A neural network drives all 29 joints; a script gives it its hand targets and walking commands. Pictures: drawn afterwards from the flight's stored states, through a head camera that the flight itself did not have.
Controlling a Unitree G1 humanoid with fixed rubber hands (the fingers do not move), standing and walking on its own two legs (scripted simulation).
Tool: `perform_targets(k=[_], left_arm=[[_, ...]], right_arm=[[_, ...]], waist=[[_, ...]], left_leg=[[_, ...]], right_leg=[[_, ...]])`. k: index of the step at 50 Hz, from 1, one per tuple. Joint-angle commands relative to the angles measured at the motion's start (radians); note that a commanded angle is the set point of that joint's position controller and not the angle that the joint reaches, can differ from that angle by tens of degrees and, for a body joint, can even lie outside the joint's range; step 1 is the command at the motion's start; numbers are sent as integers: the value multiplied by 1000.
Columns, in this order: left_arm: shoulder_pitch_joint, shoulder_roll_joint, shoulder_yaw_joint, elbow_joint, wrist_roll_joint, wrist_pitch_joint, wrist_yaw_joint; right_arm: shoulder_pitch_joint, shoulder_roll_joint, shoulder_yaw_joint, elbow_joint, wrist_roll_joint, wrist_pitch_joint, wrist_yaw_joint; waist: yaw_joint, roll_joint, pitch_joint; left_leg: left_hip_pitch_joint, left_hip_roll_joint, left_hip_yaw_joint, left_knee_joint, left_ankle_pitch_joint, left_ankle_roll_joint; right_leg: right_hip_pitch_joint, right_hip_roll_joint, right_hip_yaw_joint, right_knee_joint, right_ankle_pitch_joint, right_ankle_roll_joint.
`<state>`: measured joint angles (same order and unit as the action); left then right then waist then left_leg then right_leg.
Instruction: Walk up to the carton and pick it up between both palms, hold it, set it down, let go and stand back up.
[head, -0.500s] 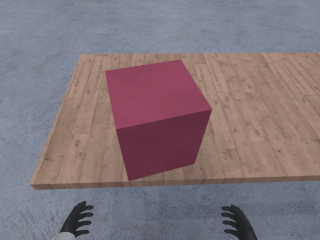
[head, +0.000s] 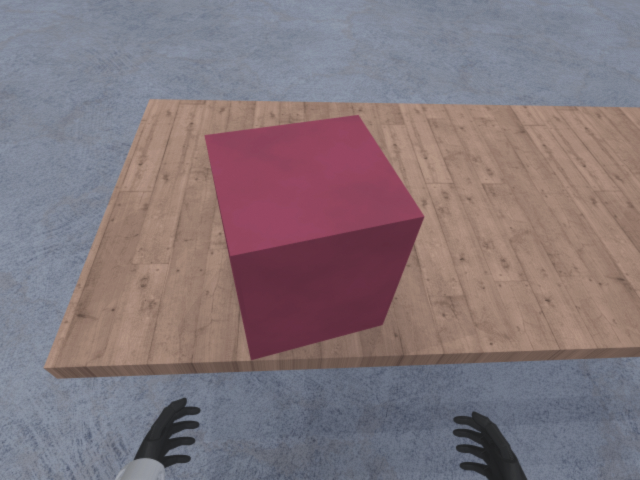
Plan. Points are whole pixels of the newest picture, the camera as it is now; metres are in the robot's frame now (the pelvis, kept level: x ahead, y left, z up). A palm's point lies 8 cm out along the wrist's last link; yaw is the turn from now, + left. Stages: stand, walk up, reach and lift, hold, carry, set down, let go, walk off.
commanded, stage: stand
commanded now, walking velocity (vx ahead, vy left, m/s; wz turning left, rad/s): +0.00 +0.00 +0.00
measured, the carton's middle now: (303, 240) +0.42 +0.03 +0.05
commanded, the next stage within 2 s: none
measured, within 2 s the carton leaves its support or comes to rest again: neither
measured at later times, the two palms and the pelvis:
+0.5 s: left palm out of the picture +0.08 +0.30 -0.11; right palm out of the picture +0.11 -0.30 -0.09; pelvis +0.00 +0.00 +0.00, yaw +1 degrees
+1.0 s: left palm out of the picture +0.05 +0.32 -0.11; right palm out of the picture +0.07 -0.29 -0.10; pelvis -0.02 +0.01 +0.00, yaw +2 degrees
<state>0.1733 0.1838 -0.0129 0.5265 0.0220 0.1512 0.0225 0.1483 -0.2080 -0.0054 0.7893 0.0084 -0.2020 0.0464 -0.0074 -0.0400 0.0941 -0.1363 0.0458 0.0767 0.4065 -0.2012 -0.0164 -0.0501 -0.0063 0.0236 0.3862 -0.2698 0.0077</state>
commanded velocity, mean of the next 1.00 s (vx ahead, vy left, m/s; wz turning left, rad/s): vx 0.00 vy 0.00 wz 0.00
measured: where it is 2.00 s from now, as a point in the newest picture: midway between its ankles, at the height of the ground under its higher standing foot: outside the picture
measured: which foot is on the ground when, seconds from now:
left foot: down 0.00-1.00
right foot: down 0.00-1.00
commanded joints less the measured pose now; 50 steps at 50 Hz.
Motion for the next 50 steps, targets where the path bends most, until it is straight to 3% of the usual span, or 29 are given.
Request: perform_targets(k=[1, 3, 5, 7, 8, 10, 13, 14, 15, 17, 18, 19, 20, 22, 26, 27, 28, 32, 33, 38, 40, 41, 42, 43, 44, 46, 48, 49, 50], left_arm=[[-5, 309, 120, 16, 6, -128, 6], [-2, 274, 117, 42, 12, -144, 2], [15, 264, 110, 84, 12, -166, -10], [-26, 258, 101, 93, 12, -168, -8], [-39, 282, 114, 93, 7, -169, -11], [-42, 270, 101, 113, 4, -172, -16], [-27, 323, 114, 163, 7, -175, -20], [-14, 329, 113, 174, 0, -175, -27], [-7, 334, 115, 204, 3, -177, -26], [-14, 365, 114, 230, 11, -178, -16], [-23, 380, 109, 222, 10, -185, -25], [-27, 371, 113, 235, 10, -189, -22], [-16, 345, 99, 256, 10, -186, -22], [-23, 348, 92, 272, 8, -186, -21], [-18, 348, 92, 305, 1, -188, -25], [-23, 357, 89, 324, -1, -185, -23], [-39, 351, 79, 332, -2, -181, -22], [-50, 345, 78, 355, -3, -187, -24], [-66, 364, 77, 375, 8, -188, -21], [-48, 374, 81, 407, -2, -181, -22], [-41, 346, 71, 418, 0, -173, -19], [-50, 366, 69, 426, -3, -174, -23], [-47, 361, 75, 428, -4, -177, -25], [-27, 350, 68, 428, -12, -174, -21], [-30, 363, 75, 427, 2, -185, -27], [-28, 389, 75, 459, 3, -190, -17], [-55, 357, 63, 436, 0, -184, -26], [-21, 351, 62, 440, -7, -186, -30], [-51, 376, 67, 452, -4, -185, -23]], right_arm=[[-8, -305, -90, -50, -44, 104, -45], [10, -295, -86, -58, -52, 117, -49], [39, -274, -71, -45, -37, 130, -43], [-18, -286, -77, -39, -37, 129, -32], [2, -261, -68, -45, -32, 131, -28], [-5, -286, -65, -30, -46, 132, -30], [2, -288, -71, -11, -40, 154, -33], [-15, -310, -69, -11, -34, 160, -31], [-12, -303, -67, 2, -40, 156, -31], [-18, -316, -64, 5, -42, 160, -29], [8, -331, -67, 4, -27, 162, -37], [17, -329, -62, 29, -35, 160, -40], [-3, -342, -62, 35, -42, 161, -35], [-12, -349, -64, 32, -34, 161, -35], [-16, -372, -64, 60, -35, 157, -34], [-7, -362, -53, 71, -27, 159, -36], [-24, -361, -57, 67, -33, 160, -42], [-5, -354, -48, 86, -22, 162, -43], [-15, -326, -38, 103, -28, 163, -44], [-20, -351, -36, 130, -29, 165, -47], [-26, -371, -47, 130, -34, 164, -51], [-28, -371, -40, 132, -33, 166, -48], [-29, -358, -43, 143, -35, 165, -45], [-10, -381, -48, 151, -32, 165, -45], [-50, -359, -45, 145, -32, 168, -49], [-15, -371, -47, 155, -23, 167, -39], [-29, -372, -41, 165, -26, 168, -41], [-46, -362, -37, 167, -22, 161, -44], [-41, -361, -44, 177, -26, 162, -39]], waist=[[26, -5, -203], [38, -39, -196], [20, -81, -172], [16, -17, -162], [9, -61, -138], [26, 65, -134], [10, 25, -65], [31, 38, -90], [16, 81, -70], [30, 70, -52], [1, 4, -92], [17, 16, -74], [19, 79, -70], [12, 1, -102], [34, 42, -176], [24, 17, -168], [11, 57, -155], [14, 60, -143], [0, 11, -102], [7, 64, -68], [12, 11, -11], [10, 75, -20], [17, 60, -16], [22, 98, -47], [30, 54, -16], [-3, 21, -95], [13, 9, -101], [21, 65, -111], [13, 32, -115]], left_leg=[[41, 66, -75, 23, 225, 40], [28, 71, -95, 28, 212, 60], [39, 86, -116, 46, 227, 66], [51, 77, -93, 48, 244, 60], [38, 77, -100, 38, 225, 59], [1, 74, -86, 45, 224, 58], [-4, 79, -90, 22, 224, 59], [5, 79, -97, 19, 196, 57], [-10, 76, -110, 3, 178, 62], [-12, 82, -108, 20, 200, 62], [9, 83, -115, 5, 187, 56], [20, 79, -118, 3, 178, 64], [-2, 84, -113, -6, 206, 68], [22, 89, -129, -11, 179, 75], [72, 96, -134, -8, 245, 67], [59, 97, -131, -18, 243, 62], [60, 90, -130, -25, 221, 64], [32, 92, -139, -35, 232, 70], [27, 96, -151, -48, 224, 66], [20, 82, -144, -78, 161, 58], [-31, 86, -157, -108, 56, 58], [-27, 93, -162, -110, 25, 60], [-28, 106, -178, -124, 42, 67], [-40, 92, -175, -128, 1, 61], [-62, 97, -179, -129, 16, 60], [4, 101, -177, -128, -8, 56], [11, 98, -192, -137, -9, 59], [-4, 104, -196, -136, -31, 66], [-4, 92, -194, -148, -43, 59]], right_leg=[[-80, -85, 74, -22, 217, -31], [-66, -90, 65, -21, 244, -28], [-116, -82, 46, -4, 243, -32], [-140, -90, 58, -9, 255, -31], [-167, -89, 51, -33, 247, -27], [-128, -103, 73, -41, 231, -29], [-165, -101, 80, -56, 198, -38], [-156, -101, 71, -52, 187, -39], [-139, -95, 73, -58, 190, -44], [-142, -109, 82, -69, 178, -49], [-132, -104, 78, -70, 176, -49], [-154, -96, 89, -65, 152, -51], [-121, -97, 81, -88, 173, -52], [-122, -104, 73, -78, 176, -55], [-81, -98, 72, -69, 169, -39], [-76, -104, 61, -67, 180, -37], [-85, -102, 56, -68, 182, -37], [-63, -94, 53, -72, 178, -28], [-85, -98, 49, -81, 173, -28], [-114, -101, 62, -94, 96, -30], [-123, -98, 51, -100, 66, -31], [-128, -100, 65, -104, 40, -35], [-137, -100, 71, -115, 23, -43], [-83, -104, 56, -114, 48, -39], [-97, -97, 63, -109, 38, -41], [-98, -105, 69, -109, 29, -40], [-105, -98, 52, -107, 23, -33], [-74, -106, 68, -107, 37, -41], [-76, -101, 56, -94, 46, -31]])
